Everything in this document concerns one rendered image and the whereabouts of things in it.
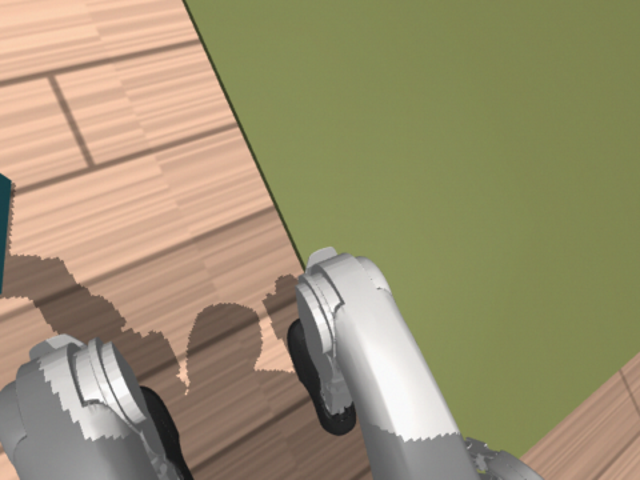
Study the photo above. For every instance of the left robot foot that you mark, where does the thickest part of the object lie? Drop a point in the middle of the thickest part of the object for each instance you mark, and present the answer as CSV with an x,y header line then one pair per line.
x,y
167,431

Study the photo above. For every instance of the right robot foot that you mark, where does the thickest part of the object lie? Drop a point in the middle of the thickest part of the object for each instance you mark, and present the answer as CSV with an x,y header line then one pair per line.
x,y
338,424

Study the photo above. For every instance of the right robot hand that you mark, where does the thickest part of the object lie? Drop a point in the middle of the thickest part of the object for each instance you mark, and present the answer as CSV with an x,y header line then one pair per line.
x,y
498,465

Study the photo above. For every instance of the carton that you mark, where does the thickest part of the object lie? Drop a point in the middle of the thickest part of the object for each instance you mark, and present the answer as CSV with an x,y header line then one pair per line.
x,y
5,190

